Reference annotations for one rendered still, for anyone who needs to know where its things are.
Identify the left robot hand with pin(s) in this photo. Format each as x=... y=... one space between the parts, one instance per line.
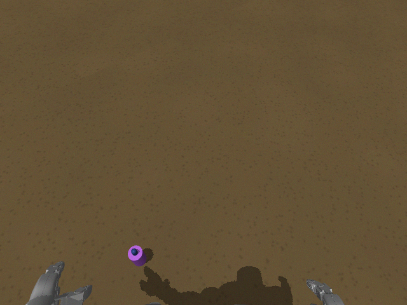
x=47 y=285

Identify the bottle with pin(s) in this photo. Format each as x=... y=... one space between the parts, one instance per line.
x=136 y=255

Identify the right robot hand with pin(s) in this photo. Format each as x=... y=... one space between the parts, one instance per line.
x=324 y=293

